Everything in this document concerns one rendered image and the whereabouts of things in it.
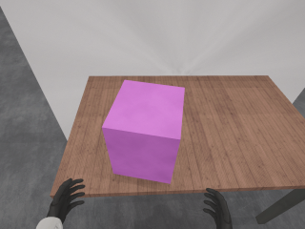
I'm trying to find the robot left forearm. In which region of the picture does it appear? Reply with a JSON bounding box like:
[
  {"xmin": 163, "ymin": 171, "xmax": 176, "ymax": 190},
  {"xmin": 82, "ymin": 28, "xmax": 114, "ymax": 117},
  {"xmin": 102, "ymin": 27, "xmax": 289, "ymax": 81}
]
[{"xmin": 36, "ymin": 217, "xmax": 63, "ymax": 229}]

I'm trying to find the carton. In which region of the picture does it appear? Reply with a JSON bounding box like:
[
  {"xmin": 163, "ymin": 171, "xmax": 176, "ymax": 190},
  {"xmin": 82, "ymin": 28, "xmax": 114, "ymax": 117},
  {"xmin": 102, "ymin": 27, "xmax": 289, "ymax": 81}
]
[{"xmin": 102, "ymin": 80, "xmax": 185, "ymax": 184}]

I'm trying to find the robot right hand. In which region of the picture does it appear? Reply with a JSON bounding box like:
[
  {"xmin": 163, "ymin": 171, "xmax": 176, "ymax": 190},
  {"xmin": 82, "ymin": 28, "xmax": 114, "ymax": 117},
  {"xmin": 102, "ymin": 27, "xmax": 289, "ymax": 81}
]
[{"xmin": 203, "ymin": 188, "xmax": 233, "ymax": 229}]

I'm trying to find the table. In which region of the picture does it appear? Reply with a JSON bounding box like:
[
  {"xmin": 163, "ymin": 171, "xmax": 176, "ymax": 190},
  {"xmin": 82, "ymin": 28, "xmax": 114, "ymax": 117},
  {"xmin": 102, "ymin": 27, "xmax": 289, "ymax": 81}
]
[{"xmin": 50, "ymin": 75, "xmax": 305, "ymax": 224}]

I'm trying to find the robot left hand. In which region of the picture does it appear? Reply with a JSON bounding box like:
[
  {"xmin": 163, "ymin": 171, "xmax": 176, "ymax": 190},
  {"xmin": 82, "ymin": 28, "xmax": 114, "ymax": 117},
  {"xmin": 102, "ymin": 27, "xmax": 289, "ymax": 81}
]
[{"xmin": 46, "ymin": 178, "xmax": 86, "ymax": 224}]

